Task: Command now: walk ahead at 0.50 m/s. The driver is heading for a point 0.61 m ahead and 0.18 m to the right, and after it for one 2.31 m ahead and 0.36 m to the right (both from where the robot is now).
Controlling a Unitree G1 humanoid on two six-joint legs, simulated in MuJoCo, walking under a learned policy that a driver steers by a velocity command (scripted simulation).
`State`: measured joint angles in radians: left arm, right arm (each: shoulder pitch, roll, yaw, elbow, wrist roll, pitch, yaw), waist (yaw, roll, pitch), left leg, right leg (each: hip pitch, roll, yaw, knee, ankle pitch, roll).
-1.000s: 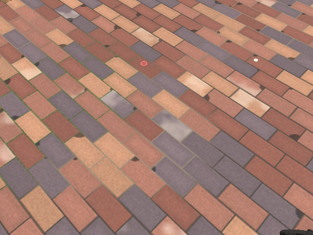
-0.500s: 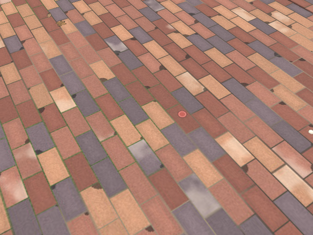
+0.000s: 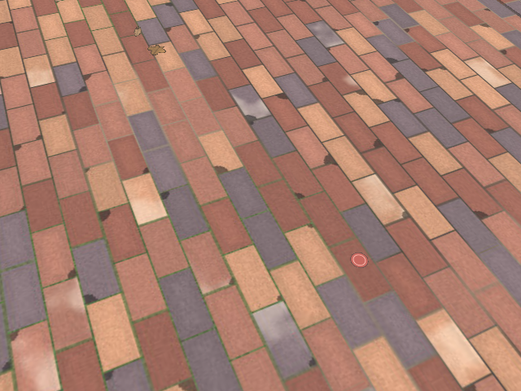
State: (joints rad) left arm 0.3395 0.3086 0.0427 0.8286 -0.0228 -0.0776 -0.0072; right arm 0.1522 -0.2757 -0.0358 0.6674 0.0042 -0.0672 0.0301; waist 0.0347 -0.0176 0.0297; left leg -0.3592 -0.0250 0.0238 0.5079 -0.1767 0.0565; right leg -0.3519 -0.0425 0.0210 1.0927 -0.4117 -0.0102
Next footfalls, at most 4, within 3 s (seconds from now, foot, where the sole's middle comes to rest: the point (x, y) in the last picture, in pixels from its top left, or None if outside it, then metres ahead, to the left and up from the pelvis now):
0.44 right None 0.39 -0.16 -0.77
0.90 left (288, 304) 0.71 -0.05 -0.77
1.32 right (373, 314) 0.69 -0.28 -0.77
1.72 left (277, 298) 0.72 -0.01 -0.77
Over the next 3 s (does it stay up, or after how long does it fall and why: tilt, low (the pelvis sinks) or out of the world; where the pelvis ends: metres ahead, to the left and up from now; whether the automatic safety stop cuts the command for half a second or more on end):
stays up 1.15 -0.07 0.01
